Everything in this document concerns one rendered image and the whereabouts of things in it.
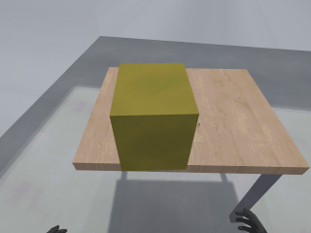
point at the right robot hand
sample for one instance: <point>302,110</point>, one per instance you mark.
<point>251,220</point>

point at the table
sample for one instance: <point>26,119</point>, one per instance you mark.
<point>237,132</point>

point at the carton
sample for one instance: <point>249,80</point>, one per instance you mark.
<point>153,116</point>

